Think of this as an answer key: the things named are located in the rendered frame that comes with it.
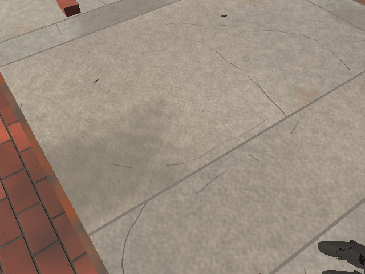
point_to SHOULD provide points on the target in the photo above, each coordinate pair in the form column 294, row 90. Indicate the robot right hand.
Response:
column 351, row 251

